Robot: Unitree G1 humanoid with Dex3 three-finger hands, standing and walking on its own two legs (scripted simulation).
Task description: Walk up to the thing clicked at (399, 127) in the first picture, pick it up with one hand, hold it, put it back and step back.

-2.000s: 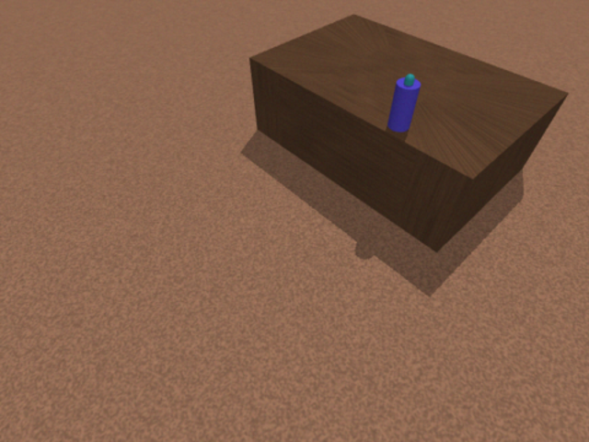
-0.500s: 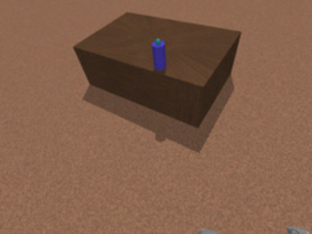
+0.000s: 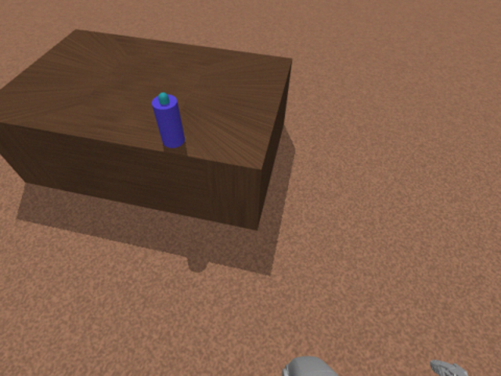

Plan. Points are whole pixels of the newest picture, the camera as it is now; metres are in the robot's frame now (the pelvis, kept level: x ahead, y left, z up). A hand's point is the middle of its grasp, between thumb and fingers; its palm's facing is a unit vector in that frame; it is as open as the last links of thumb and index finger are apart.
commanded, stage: walk up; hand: left
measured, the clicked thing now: (168, 118) +0.96 +0.25 -0.24
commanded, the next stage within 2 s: none
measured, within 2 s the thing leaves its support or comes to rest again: neither
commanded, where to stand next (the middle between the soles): +0.54 +0.15 m, yaw -17 degrees
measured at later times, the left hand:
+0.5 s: hand (83, 298) +0.29 +0.32 -0.12, palm faces -0.14 -0.88 -0.46, open 7.4 cm
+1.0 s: hand (86, 201) +0.53 +0.38 -0.13, palm faces -0.27 -0.84 -0.48, open 7.4 cm
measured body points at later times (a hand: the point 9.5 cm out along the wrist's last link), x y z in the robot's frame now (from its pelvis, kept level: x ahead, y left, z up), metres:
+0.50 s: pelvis +0.19 +0.04 -0.01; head +0.21 +0.02 +0.44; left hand +0.30 +0.37 -0.09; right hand +0.23 -0.29 -0.13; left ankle +0.29 +0.19 -0.69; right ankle +0.19 -0.10 -0.73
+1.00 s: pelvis +0.37 +0.12 -0.01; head +0.39 +0.09 +0.43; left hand +0.54 +0.42 -0.10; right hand +0.30 -0.20 -0.14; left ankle +0.34 +0.22 -0.72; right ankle +0.43 +0.01 -0.73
